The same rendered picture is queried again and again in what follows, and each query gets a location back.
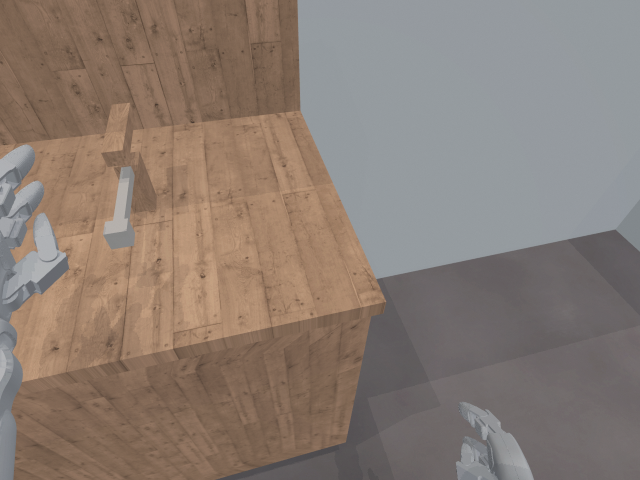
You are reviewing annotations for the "left robot hand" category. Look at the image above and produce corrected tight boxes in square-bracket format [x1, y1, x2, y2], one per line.
[0, 144, 69, 323]

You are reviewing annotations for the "tap lever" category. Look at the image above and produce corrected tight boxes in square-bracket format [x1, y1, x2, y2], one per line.
[103, 166, 135, 250]

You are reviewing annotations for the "counter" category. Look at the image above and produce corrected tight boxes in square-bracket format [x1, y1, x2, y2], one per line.
[0, 0, 386, 480]

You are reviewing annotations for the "right robot hand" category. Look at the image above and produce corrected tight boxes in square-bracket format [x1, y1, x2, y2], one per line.
[456, 402, 534, 480]

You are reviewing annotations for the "left robot forearm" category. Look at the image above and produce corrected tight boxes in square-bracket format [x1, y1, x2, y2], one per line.
[0, 318, 23, 480]

